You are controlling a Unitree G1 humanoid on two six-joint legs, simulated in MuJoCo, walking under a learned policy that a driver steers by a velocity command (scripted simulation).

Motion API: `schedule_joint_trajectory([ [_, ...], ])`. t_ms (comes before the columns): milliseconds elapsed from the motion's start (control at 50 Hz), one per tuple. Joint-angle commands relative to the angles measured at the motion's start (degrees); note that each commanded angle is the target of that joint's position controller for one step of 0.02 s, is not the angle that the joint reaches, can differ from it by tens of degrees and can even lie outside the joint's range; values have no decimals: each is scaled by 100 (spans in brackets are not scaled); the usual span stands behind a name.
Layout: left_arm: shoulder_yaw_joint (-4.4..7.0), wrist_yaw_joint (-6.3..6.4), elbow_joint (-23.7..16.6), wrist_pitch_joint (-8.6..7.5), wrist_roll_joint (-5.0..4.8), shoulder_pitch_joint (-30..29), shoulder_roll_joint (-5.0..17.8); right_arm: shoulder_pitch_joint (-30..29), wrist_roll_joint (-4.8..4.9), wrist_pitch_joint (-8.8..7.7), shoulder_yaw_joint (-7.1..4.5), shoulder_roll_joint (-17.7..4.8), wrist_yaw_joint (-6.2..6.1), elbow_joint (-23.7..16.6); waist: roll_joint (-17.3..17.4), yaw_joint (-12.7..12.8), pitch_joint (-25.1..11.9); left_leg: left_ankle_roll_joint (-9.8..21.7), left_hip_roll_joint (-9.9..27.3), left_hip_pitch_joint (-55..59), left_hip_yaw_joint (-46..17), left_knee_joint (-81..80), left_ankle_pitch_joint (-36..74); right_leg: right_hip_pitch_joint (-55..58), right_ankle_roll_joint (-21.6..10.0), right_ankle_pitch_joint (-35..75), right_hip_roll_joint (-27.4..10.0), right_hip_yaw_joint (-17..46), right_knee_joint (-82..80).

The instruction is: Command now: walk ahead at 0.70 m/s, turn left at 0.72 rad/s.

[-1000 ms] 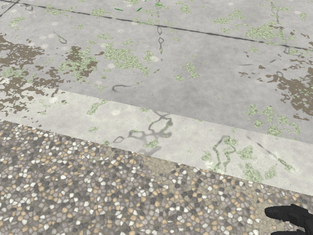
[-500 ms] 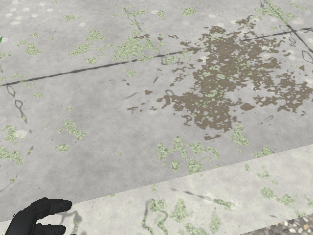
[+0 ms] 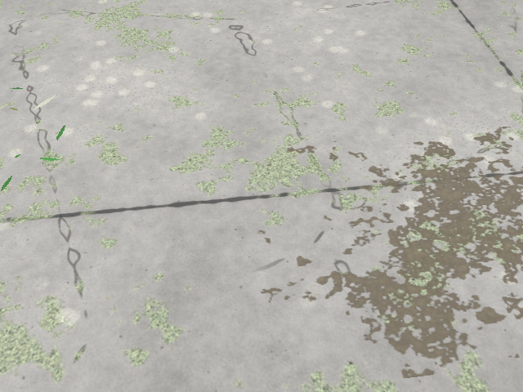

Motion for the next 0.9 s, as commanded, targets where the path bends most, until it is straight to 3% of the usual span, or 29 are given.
schedule_joint_trajectory([
  [20,174,-5,39,-76,60,821,651,-1112,-133,5,-22,-284,281,-680,-452,584,842,215,39,-1483,358,-114,-76,835,-137,377,-1872,615,-687],
  [80,185,23,157,-99,87,1007,720,-1476,-58,-27,30,-255,378,-898,-483,592,951,460,-6,-1543,613,-419,-326,1244,-91,1150,-1999,275,-539],
  [120,177,43,237,-102,90,1060,763,-1633,-40,-25,87,-196,379,-1045,-523,499,921,694,-168,-1204,951,-722,-589,1347,-23,2615,-2019,-81,-251],
  [160,163,77,216,-81,56,864,900,-1329,11,-2,98,-191,320,-1024,-650,133,562,1019,-700,119,1467,-1074,-947,1039,106,5633,-1945,-528,435],
  [180,190,115,213,-29,44,883,1068,-921,27,4,51,-290,284,-927,-798,-132,265,1152,-1014,795,1620,-1042,-1328,986,89,7020,-2020,-578,1082],
  [200,236,134,169,46,46,799,1271,-138,36,-23,-42,-482,252,-748,-917,-576,-138,1308,-1240,1800,1572,-1068,-1694,655,6,7609,-2128,-577,2157],
  [220,254,105,55,73,-10,581,1380,910,1,-91,-192,-773,189,-456,-799,-1122,-635,1533,-1371,3367,1281,-1466,-1668,-271,6,7010,-2129,-533,3663],
  [240,168,18,-72,41,-13,534,1077,1645,-49,-86,-423,-1333,63,-175,58,-1386,-1052,1876,-813,5144,39,-2160,-2471,-2004,243,3789,-1557,-538,5677],
  [260,14,-91,-568,-114,-30,322,479,1217,-82,-16,-525,-1872,17,-283,1211,-863,-1261,2708,676,6218,-3465,-3230,-3373,-4349,584,-1201,-307,166,7752],
  [280,14,-83,-832,-231,-4,-404,788,1354,-88,-1,-461,-1692,-15,-373,116,-1132,-1205,2581,849,6344,-3989,-3659,-2758,-5187,499,-688,-530,1308,7966],
  [300,-43,-79,-864,-308,-71,-372,711,1257,-65,-42,-399,-1484,-92,-214,-185,-919,-626,2354,915,5728,-3365,-3788,-2068,-5228,440,-322,-898,1393,7562],
  [320,-70,-74,-664,-301,-91,47,705,1000,-82,-103,-278,-1101,-135,-157,-616,-494,-145,2012,740,4836,-2650,-3835,-1509,-4821,383,-139,-1177,1324,6897],
  [360,-110,-146,-394,-59,50,598,621,356,-85,-289,-66,-682,-189,-254,-506,32,207,1689,290,3646,-1581,-4093,-944,-4073,429,-132,-1388,1332,6401],
  [380,-109,-194,-315,78,59,726,601,320,-39,-400,-6,-587,-158,-228,-374,141,326,1590,160,3288,-1212,-4261,-659,-3878,437,-155,-1447,1298,6200],
  [420,-138,-268,-455,220,9,288,510,450,19,-582,-12,-710,-67,-88,-159,121,775,1363,-54,2860,-470,-4670,92,-4032,390,162,-1433,1114,5640],
  [480,-172,-315,-658,179,-142,-389,395,658,-9,-720,31,-666,3,18,29,-99,1082,906,-371,2981,503,-4872,1593,-4245,224,1192,-1135,1049,4470],
  [560,-224,-444,-752,92,-159,-853,307,726,62,-880,117,-690,-91,114,-14,-173,906,459,-150,3600,1114,-5303,3807,-3378,-119,2581,-700,321,2779],
  [600,-190,-429,-568,119,-151,-435,435,624,13,-857,63,-953,-226,104,313,94,415,240,16,4471,1328,-4701,5982,-2933,-234,2456,-256,81,2593],
  [640,-40,-342,-225,189,-164,745,833,352,-124,-655,-37,-1232,-371,26,601,794,-288,126,251,4909,1355,-3089,7764,-1894,-386,1614,206,-26,2769],
  [660,103,-296,104,216,-166,1865,1119,26,-200,-525,-87,-1342,-411,-83,617,1368,-710,129,297,4694,1323,-1564,7883,-942,-530,1137,331,99,2803],
  [680,267,-232,396,244,-145,3039,1350,-484,-185,-436,-120,-1408,-427,-181,378,2104,-868,169,91,3939,1382,789,6872,97,-910,892,45,652,2172],
  [700,312,-150,539,305,-173,2923,1380,-776,-228,-531,117,-563,-267,-260,-738,1691,-316,329,-880,2081,1192,3048,566,634,-1015,428,-347,1398,2471],
  [720,409,-143,312,342,-21,2049,1828,-118,7,-651,279,20,-155,-864,-2409,502,-895,-97,-1555,-659,217,4905,-2629,2093,-2357,107,-1548,4845,1648],
  [740,419,-147,61,326,-56,1712,1564,-257,-78,-816,382,-317,-148,-984,-1115,651,-1176,125,-1192,-1064,-500,4524,-2099,2055,-2395,-1039,-1890,6102,371],
  [760,353,-111,88,297,-74,1570,1187,-532,-109,-898,373,-569,-114,-967,-53,480,-497,225,-815,-876,-594,3783,-1579,1110,-2048,-1497,-1805,5690,42],
  [780,295,-105,137,267,-65,1381,965,-603,-155,-901,385,-576,-111,-955,464,158,55,224,-574,-486,-451,3089,-1410,52,-1729,-1104,-1579,5122,-73],
  [820,204,-41,146,113,-99,1207,877,-591,-337,-631,464,-466,-93,-1017,463,-227,512,9,-304,69,-352,2393,-1544,-1294,-1507,-381,-1036,4156,-146],
  [860,223,-84,65,-32,-135,1124,1027,-860,-343,-439,542,-416,-60,-1206,183,-277,747,-156,-128,530,-29,1238,-1476,-2287,-1454,-21,-636,3523,-396],
  [900,273,-89,16,-80,-146,1151,1091,-1581,-230,-446,610,-360,-9,-1501,-73,-22,918,-291,-126,873,224,-56,-552,-2698,-1352,591,-406,3240,-605],
])
Next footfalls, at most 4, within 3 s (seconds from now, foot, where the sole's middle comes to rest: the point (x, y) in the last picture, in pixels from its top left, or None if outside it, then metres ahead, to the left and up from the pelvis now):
0.22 left None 0.30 0.16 -0.78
0.68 right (216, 306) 0.77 0.18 -0.78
1.10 left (174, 196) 1.20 0.35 -0.78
1.50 right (268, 133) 1.53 0.02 -0.78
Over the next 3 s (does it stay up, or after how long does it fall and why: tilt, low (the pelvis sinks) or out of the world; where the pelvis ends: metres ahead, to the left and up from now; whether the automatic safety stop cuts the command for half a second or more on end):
stays up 1.69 0.14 0.01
